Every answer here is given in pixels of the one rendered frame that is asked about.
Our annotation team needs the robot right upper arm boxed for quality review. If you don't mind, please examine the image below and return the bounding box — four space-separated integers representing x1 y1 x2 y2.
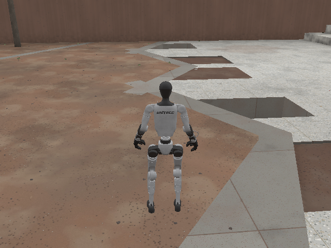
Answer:
176 104 191 132

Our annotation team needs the right robot forearm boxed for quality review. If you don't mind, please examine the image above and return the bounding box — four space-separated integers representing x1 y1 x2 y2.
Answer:
186 124 197 143

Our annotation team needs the robot left hand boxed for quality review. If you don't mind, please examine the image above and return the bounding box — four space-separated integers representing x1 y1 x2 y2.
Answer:
133 139 145 150

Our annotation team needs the left robot forearm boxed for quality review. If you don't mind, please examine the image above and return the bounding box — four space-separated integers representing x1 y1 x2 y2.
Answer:
135 124 145 141

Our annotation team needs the robot left shin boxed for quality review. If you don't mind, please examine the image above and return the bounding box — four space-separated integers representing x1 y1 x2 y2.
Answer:
147 172 155 206

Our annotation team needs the robot right hand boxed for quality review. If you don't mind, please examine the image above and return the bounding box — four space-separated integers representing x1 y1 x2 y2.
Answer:
186 140 198 151

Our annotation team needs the left robot foot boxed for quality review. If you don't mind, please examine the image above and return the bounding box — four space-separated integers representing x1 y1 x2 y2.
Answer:
147 200 155 213

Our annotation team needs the robot left upper arm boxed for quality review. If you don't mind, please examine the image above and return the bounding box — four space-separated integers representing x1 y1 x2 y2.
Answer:
140 104 155 132

